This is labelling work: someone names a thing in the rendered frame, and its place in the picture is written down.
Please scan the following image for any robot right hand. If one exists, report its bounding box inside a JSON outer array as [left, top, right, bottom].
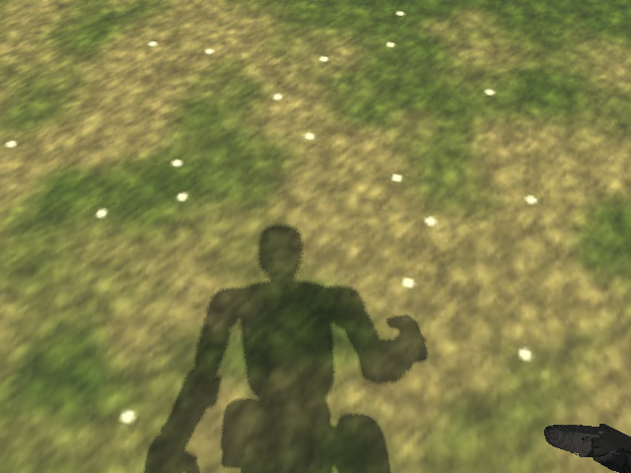
[[544, 424, 631, 473]]

